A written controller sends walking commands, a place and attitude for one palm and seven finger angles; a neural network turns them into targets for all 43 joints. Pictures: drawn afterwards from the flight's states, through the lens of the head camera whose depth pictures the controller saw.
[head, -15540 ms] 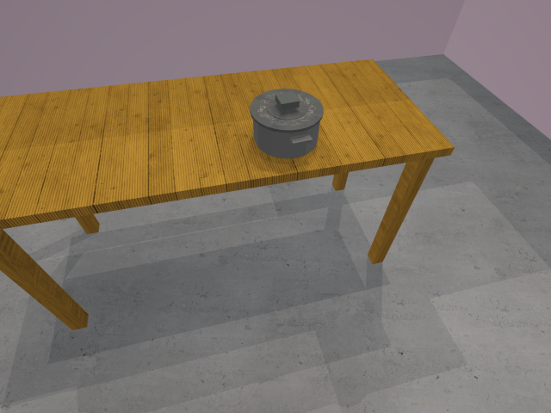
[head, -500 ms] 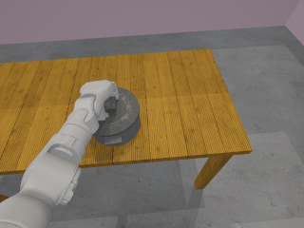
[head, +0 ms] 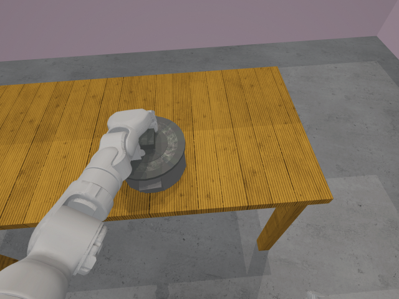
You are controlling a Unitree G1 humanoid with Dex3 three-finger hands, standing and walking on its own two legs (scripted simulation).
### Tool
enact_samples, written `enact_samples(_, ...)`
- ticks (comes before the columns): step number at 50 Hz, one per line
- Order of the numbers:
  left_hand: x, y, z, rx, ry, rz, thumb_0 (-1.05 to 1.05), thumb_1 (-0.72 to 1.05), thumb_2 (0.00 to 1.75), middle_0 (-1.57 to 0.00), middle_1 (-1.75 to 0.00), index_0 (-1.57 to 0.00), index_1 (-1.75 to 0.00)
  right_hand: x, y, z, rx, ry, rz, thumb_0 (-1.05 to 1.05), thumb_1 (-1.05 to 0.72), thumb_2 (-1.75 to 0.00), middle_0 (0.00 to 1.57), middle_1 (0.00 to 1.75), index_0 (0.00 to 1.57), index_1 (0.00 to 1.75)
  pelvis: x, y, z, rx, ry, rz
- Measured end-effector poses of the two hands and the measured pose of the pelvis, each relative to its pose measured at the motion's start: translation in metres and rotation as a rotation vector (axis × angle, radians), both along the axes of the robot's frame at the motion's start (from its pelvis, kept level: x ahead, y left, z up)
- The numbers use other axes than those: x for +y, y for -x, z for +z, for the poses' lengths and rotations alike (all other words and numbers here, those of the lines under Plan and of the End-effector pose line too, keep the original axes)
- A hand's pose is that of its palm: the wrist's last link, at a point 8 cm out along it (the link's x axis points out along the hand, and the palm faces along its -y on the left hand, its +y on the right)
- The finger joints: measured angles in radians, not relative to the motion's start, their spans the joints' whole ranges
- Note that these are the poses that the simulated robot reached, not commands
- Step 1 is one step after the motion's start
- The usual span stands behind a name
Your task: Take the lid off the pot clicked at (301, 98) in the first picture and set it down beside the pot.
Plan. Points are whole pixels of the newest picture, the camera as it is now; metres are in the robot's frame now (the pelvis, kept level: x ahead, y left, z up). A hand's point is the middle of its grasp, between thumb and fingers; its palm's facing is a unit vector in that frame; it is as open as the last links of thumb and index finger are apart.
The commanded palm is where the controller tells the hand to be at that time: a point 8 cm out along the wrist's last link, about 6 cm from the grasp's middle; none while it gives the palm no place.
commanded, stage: close the fingers and squeeze the knob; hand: left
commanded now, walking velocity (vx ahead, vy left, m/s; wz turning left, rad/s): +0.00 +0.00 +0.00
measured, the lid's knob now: (144, 139) +0.47 +0.13 +0.01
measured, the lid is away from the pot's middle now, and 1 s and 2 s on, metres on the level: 0.00 0.01 0.03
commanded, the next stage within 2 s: lift the lid straight up in 0.34 s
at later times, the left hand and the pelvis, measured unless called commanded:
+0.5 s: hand (137, 146) +0.44 +0.14 +0.03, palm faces -0.39 -0.07 -0.92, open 8.9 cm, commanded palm +0.44 +0.14 +0.10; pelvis -0.01 +0.00 +0.00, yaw +0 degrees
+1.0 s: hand (135, 136) +0.44 +0.14 +0.06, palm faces -0.35 -0.07 -0.93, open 8.8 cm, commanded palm +0.44 +0.14 +0.14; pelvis +0.00 +0.00 +0.00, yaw +1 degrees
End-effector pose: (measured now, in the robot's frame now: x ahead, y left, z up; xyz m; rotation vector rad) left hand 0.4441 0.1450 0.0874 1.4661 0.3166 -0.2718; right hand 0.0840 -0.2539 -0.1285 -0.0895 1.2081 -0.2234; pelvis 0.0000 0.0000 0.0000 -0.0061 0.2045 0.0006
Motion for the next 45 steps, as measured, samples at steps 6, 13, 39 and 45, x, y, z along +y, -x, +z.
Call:
enact_samples(6, 0.0, 0.002, 0.0, 0.001, 0.004, 0.003, 0.01, 0.18, 0.91, -0.73, -1.03, -0.45, -0.86, 0.0, -0.001, 0.001, -0.004, 0.004, 0.005, 0.01, -0.91, -0.9, 0.2, 0.3, 0.2, 0.3, -0.001, 0.002, 0.0, -0.004, 0.0, 0.001)
enact_samples(13, -0.001, 0.005, 0.0, 0.003, -0.006, 0.004, 0.01, 0.22, 0.91, -0.81, -1.06, -0.42, -0.85, -0.001, 0.0, 0.0, -0.005, 0.005, 0.005, 0.01, -0.91, -0.9, 0.2, 0.3, 0.2, 0.3, -0.002, 0.003, 0.0, -0.007, -0.001, 0.003)
enact_samples(39, -0.009, 0.004, 0.01, 0.007, -0.009, -0.01, 0.04, 0.29, 0.88, -1.01, -1.13, -0.4, -0.81, -0.007, 0.009, 0.0, 0.0, 0.021, -0.012, 0.01, -0.91, -0.9, 0.2, 0.3, 0.2, 0.3, -0.005, 0.004, 0.003, -0.026, -0.003, 0.004)
enact_samples(45, -0.007, 0.001, 0.021, -0.015, -0.008, 0.001, 0.04, 0.29, 0.88, -1.02, -1.13, -0.4, -0.81, -0.005, 0.0, 0.002, -0.022, 0.016, -0.003, 0.01, -0.91, -0.9, 0.2, 0.3, 0.2, 0.3, -0.005, 0.003, 0.004, -0.033, -0.003, 0.004)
